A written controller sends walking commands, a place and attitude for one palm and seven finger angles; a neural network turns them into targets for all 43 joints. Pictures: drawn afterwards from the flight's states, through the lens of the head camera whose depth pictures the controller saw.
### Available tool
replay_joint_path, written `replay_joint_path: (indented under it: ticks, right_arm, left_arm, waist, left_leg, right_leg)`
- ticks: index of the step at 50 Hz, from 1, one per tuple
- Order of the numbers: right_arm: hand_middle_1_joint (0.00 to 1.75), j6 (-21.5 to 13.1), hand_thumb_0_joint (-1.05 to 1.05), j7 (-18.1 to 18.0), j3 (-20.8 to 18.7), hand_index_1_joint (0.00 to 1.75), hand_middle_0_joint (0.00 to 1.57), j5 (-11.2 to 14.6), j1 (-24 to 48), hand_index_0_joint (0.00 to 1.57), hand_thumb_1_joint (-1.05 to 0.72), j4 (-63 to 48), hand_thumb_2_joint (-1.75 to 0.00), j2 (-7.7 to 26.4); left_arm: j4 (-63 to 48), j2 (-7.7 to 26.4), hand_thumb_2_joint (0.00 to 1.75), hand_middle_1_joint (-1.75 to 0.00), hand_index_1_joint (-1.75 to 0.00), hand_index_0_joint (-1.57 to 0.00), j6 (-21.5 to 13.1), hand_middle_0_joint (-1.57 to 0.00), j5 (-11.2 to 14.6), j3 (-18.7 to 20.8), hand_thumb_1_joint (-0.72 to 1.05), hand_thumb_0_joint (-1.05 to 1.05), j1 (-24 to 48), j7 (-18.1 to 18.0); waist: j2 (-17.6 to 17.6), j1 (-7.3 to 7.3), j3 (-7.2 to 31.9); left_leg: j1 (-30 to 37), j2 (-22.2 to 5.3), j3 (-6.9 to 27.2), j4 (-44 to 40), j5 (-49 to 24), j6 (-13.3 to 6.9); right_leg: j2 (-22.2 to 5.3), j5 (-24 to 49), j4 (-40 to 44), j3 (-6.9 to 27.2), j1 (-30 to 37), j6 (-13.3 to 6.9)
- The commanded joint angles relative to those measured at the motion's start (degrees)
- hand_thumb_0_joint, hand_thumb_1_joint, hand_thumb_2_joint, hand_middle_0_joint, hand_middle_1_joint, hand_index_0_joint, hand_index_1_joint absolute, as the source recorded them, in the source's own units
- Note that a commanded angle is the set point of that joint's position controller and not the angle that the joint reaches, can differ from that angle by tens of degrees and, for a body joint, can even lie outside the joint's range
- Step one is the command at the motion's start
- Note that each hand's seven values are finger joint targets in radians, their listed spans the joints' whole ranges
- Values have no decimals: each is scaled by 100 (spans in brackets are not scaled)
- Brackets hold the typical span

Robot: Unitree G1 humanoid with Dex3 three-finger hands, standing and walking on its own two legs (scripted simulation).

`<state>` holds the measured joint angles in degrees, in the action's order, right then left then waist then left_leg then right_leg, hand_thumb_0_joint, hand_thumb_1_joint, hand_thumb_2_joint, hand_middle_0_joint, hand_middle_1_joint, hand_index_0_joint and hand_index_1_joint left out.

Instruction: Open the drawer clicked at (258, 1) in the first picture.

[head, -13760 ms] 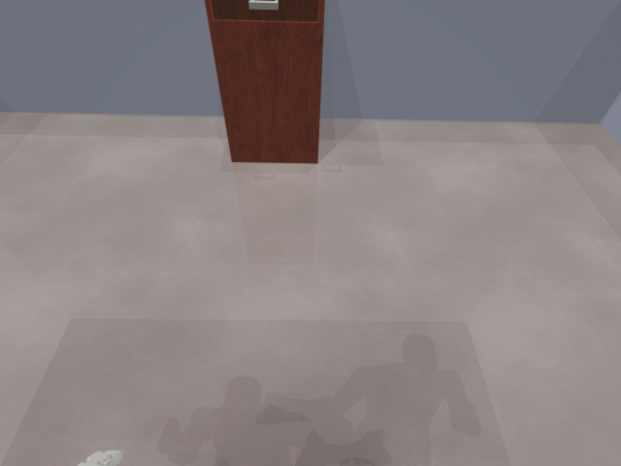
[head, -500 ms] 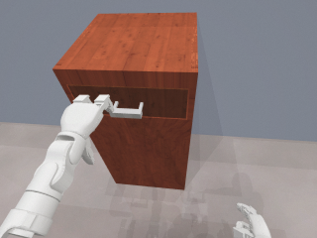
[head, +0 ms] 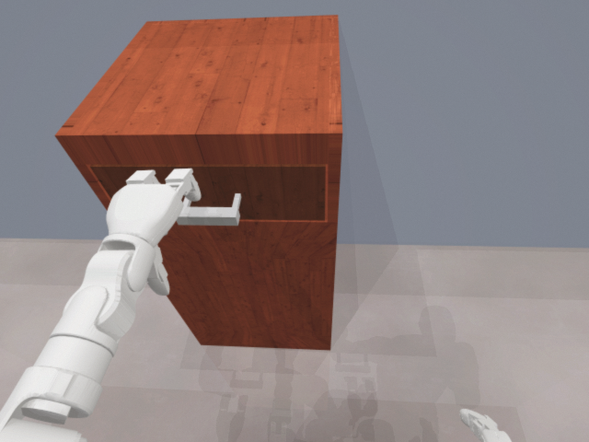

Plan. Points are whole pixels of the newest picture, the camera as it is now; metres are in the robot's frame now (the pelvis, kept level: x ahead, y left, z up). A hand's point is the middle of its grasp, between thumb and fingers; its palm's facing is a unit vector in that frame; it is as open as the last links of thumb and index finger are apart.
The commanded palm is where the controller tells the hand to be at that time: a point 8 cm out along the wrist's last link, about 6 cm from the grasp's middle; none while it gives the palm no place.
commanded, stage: move the hooked fingers above the handle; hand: left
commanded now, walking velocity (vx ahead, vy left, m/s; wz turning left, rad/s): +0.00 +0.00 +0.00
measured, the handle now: (210, 207) +0.49 +0.20 +0.01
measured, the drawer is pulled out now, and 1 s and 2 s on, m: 0.00 0.00 0.00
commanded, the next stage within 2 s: lower the fingers behind the handle in 1.38 s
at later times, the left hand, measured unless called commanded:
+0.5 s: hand (183, 214) +0.42 +0.21 +0.07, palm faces +0.01 -0.04 -1.00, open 13.9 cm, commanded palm +0.40 +0.21 +0.13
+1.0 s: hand (196, 206) +0.44 +0.20 +0.06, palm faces +0.00 -0.03 -1.00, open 13.7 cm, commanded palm +0.42 +0.20 +0.13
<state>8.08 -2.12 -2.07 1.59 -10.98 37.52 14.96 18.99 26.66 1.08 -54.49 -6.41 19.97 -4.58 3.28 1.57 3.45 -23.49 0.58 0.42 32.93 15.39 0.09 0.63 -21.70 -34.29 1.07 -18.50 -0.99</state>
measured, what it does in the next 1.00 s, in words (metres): stands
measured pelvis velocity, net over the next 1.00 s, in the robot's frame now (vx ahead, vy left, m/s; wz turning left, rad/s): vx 0.00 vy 0.01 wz -0.02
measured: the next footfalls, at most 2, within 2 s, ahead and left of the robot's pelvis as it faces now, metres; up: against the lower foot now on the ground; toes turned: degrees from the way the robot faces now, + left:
none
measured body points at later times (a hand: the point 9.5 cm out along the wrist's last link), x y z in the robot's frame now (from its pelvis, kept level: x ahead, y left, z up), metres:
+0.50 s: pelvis +0.01 +0.00 -0.01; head +0.05 -0.02 +0.44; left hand +0.41 +0.21 +0.12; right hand +0.12 -0.25 -0.14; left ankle +0.01 +0.12 -0.73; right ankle -0.05 -0.11 -0.73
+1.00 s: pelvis +0.00 +0.01 -0.01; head +0.05 -0.02 +0.44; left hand +0.44 +0.20 +0.11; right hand +0.06 -0.26 -0.15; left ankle +0.01 +0.12 -0.73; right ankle -0.05 -0.11 -0.73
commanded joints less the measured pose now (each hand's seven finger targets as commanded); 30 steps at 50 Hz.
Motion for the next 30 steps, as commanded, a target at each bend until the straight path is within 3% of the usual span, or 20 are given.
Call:
replay_joint_path:
  ticks: [1,5,8,9,11,13,15,18,20,21,22,25,28,30]
  right_arm:
    - [30,-193,0,-36,-220,30,20,-20,370,20,-90,-753,-90,628]
    - [30,-146,0,-55,-204,30,20,-8,283,20,-90,-767,-90,660]
    - [30,-133,0,-63,-223,30,20,-21,240,20,-90,-794,-90,651]
    - [30,-130,0,-70,-246,30,20,-31,192,20,-90,-786,-90,638]
    - [30,-130,0,-74,-254,30,20,-25,132,20,-90,-758,-90,617]
    - [30,-126,0,-64,-268,30,20,-27,33,20,-90,-708,-90,638]
    - [30,-122,0,-47,-286,30,20,-26,-19,20,-90,-661,-90,614]
    - [30,-99,0,-30,-315,30,20,-47,-102,20,-90,-610,-90,641]
    - [30,-90,0,7,-334,30,20,-37,-144,20,-90,-610,-90,614]
    - [30,-75,0,18,-343,30,20,-45,-188,20,-90,-575,-90,637]
    - [30,-52,0,23,-334,30,20,-45,-184,20,-90,-579,-90,658]
    - [30,-19,0,7,-313,30,20,-19,-247,20,-90,-560,-90,673]
    - [30,-3,0,-19,-340,30,20,-27,-340,20,-90,-572,-90,694]
    - [30,7,0,-32,-351,30,20,-29,-388,20,-90,-560,-90,673]
  left_arm:
    - [-906,1294,30,-120,-120,-30,93,-30,-32,791,-50,0,2135,-290]
    - [-486,1254,30,-120,-120,-30,136,-30,-18,697,-50,0,2197,-148]
    - [-649,1257,30,-120,-120,-30,-34,-30,-23,648,-50,0,2529,-95]
    - [-603,1325,30,-120,-120,-30,-85,-30,-45,749,-50,0,2429,-115]
    - [-473,1094,30,-120,-120,-30,-160,-30,-43,557,-50,0,2645,-151]
    - [-363,1279,30,-120,-120,-30,-226,-30,-84,715,-50,0,2836,-236]
    - [-267,1068,30,-120,-120,-30,-240,-30,-134,509,-50,0,3156,-340]
    - [-94,1381,30,-120,-120,-30,-218,-30,-203,809,-50,0,3244,-503]
    - [24,999,30,-120,-120,-30,-149,-30,-207,516,-50,0,3246,-560]
    - [175,1096,30,-120,-120,-30,-104,-30,-223,601,-50,0,3277,-590]
    - [416,1187,30,-120,-120,-30,-27,-30,-227,698,-50,0,3134,-596]
    - [742,1003,30,-120,-120,-30,73,-30,-274,440,-50,0,3479,-563]
    - [739,1182,30,-120,-120,-30,-16,-30,-284,547,-50,0,3721,-512]
    - [840,1096,30,-120,-120,-30,-112,-30,-301,486,-50,0,3757,-513]
  waist:
    - [-335,10,1866]
    - [-522,-57,1685]
    - [-327,-87,1868]
    - [-330,-65,1967]
    - [-329,-148,1831]
    - [-304,-143,1929]
    - [-189,-225,1925]
    - [-141,-145,2259]
    - [-167,-196,2253]
    - [-249,-207,2210]
    - [-307,-169,2133]
    - [-409,-283,2022]
    - [-401,-274,2276]
    - [-340,-323,2227]
  left_leg:
    - [1143,181,-251,-12,-2066,-264]
    - [988,186,-270,25,-1883,-289]
    - [1053,189,-253,92,-1985,-292]
    - [1073,189,-246,128,-2058,-292]
    - [1050,176,-240,173,-2017,-285]
    - [1026,175,-209,215,-2030,-279]
    - [1088,153,-208,263,-2077,-265]
    - [1052,163,-206,330,-2221,-255]
    - [1081,137,-197,350,-2331,-243]
    - [1055,121,-202,353,-2326,-246]
    - [931,138,-228,343,-2256,-245]
    - [823,128,-231,292,-1996,-263]
    - [859,141,-242,319,-2009,-290]
    - [840,140,-240,346,-2018,-289]
  right_leg:
    - [69,2792,267,-85,310,-48]
    - [66,2749,285,-81,211,-24]
    - [60,2845,224,-54,198,-39]
    - [78,2864,184,-59,210,-45]
    - [88,2756,170,-92,-4,-46]
    - [107,2686,131,-98,-44,-65]
    - [119,2615,92,-135,-238,-80]
    - [124,2783,-2,-100,-87,-94]
    - [143,2777,-35,-154,-209,-102]
    - [150,2771,-32,-165,-227,-101]
    - [145,2749,-4,-149,-156,-104]
    - [139,2571,23,-165,-276,-84]
    - [127,2654,29,-108,-141,-83]
    - [135,2643,20,-108,-243,-80]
